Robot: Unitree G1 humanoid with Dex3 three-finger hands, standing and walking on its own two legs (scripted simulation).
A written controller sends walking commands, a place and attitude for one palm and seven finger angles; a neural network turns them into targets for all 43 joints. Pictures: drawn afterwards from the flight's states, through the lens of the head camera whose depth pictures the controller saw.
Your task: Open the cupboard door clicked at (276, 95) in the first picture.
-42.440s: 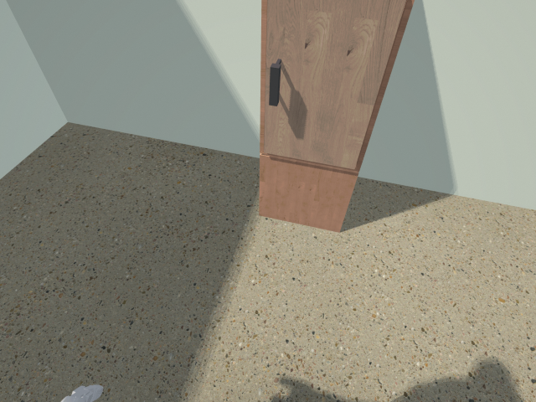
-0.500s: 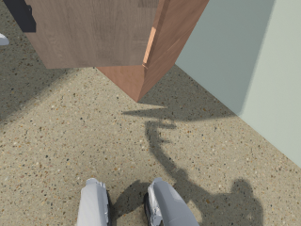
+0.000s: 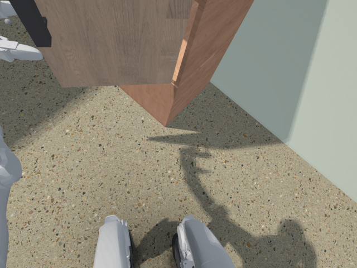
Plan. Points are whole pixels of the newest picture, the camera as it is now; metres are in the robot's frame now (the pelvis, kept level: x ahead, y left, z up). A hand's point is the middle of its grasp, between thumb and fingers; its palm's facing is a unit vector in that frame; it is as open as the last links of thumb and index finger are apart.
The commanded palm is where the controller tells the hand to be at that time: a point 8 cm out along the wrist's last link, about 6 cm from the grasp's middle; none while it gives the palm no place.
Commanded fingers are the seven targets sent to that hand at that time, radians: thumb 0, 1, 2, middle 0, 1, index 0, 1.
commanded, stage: slide the fingers in behind the handle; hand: left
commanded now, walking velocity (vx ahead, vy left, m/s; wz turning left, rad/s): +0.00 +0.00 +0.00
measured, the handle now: (31, 6) +0.62 +0.22 +0.08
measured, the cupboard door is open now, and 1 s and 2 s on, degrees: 50 50 50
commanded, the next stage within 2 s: close the thumb around the handle in 0.90 s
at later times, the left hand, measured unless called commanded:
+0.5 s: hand (32, 24) +0.57 +0.22 +0.09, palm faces +0.06 -1.00 +0.01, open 14.0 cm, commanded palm +0.55 +0.23 +0.08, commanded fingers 0.00 -0.50 0.30 -0.30 -1.20 -0.30 -1.20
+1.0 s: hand (32, 24) +0.56 +0.21 +0.09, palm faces +0.07 -1.00 +0.00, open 14.0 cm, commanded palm +0.55 +0.23 +0.08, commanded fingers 0.00 -0.44 0.32 -0.30 -1.21 -0.30 -1.21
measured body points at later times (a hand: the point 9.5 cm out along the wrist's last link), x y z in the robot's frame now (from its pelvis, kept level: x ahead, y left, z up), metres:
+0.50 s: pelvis +0.00 +0.00 +0.00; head +0.17 +0.04 +0.41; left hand +0.56 +0.27 +0.09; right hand -0.02 -0.26 -0.10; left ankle +0.05 +0.11 -0.63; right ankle -0.01 -0.13 -0.63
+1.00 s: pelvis +0.00 -0.01 +0.00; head +0.17 +0.03 +0.42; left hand +0.55 +0.27 +0.10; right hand -0.03 -0.27 -0.10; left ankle +0.05 +0.11 -0.63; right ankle -0.01 -0.13 -0.63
